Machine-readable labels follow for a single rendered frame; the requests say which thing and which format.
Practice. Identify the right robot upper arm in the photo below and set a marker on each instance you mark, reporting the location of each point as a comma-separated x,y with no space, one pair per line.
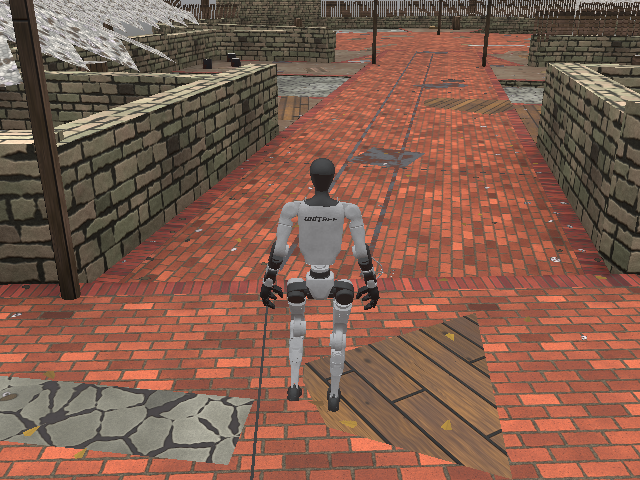
353,213

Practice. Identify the robot left thigh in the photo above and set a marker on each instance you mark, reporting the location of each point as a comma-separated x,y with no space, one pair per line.
296,294

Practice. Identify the robot thigh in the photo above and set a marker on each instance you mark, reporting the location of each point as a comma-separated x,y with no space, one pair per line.
342,304
296,294

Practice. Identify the robot right hand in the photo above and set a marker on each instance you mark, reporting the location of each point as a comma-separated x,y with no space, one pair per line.
373,294

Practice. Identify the left robot upper arm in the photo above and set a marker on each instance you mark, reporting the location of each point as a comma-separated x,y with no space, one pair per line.
289,211

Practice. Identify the robot right thigh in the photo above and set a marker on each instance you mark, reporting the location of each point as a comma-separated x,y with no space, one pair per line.
342,304

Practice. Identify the left robot forearm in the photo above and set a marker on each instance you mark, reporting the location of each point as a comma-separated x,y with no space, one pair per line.
272,269

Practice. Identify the right robot forearm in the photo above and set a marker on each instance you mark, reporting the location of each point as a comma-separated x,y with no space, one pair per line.
367,269

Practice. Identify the robot left hand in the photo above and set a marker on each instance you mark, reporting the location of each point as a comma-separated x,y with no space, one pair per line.
266,292

